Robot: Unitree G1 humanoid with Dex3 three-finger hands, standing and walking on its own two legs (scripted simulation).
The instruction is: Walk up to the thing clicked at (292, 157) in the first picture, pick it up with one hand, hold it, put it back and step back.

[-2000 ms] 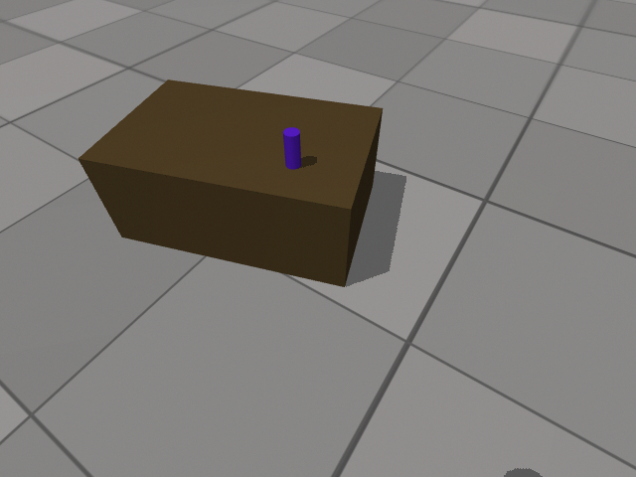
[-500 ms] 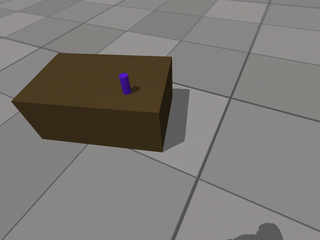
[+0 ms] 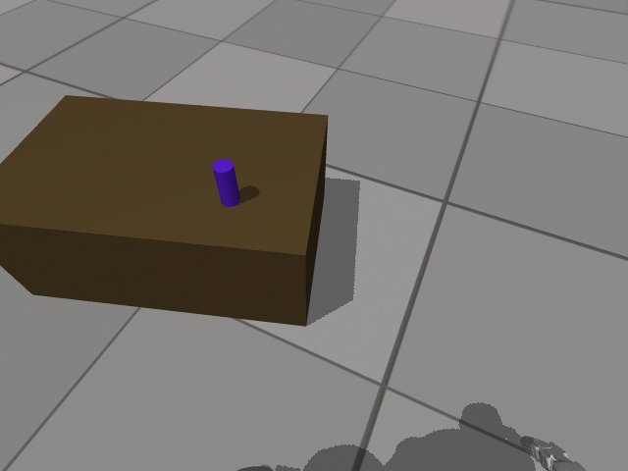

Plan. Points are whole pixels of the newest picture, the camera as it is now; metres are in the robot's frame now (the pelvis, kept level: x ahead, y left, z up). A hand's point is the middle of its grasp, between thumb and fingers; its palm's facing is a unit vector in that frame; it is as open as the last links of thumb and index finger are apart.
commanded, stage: walk up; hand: left
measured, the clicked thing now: (227, 183) +0.85 +0.27 -0.28
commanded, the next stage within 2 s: none
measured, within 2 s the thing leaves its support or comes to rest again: neither
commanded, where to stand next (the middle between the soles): +0.35 +0.09 m, yaw -3 degrees
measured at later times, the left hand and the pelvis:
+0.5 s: hand (102, 429) +0.19 +0.30 -0.10, palm faces +0.01 -0.86 -0.51, open 7.4 cm; pelvis +0.15 +0.01 +0.00, yaw +0 degrees
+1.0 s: hand (91, 334) +0.35 +0.40 -0.15, palm faces -0.05 -0.93 -0.36, open 7.4 cm; pelvis +0.27 +0.13 +0.00, yaw +0 degrees
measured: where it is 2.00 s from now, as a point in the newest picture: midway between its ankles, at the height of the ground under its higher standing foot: (279, 449)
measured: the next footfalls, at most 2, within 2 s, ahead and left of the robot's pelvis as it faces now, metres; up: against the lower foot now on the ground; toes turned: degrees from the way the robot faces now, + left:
right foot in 0.28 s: +0.24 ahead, -0.13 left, +0.00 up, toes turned -5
left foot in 0.70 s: +0.32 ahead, +0.25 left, +0.00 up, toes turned -2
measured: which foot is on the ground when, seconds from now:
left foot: down 0.00-0.30, up 0.32-0.68, down 0.70-1.00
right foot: up 0.00-0.26, down 0.28-0.74, up 0.76-1.00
